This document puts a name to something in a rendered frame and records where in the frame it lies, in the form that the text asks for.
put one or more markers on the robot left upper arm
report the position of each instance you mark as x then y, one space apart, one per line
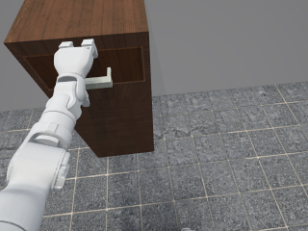
38 171

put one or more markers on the robot left forearm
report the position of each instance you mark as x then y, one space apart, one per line
58 120

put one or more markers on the cabinet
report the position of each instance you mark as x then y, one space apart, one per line
119 120

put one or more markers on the drawer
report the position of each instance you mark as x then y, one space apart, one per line
125 63

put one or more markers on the handle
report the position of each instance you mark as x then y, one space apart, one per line
100 82

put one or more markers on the robot left hand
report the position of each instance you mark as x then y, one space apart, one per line
76 60

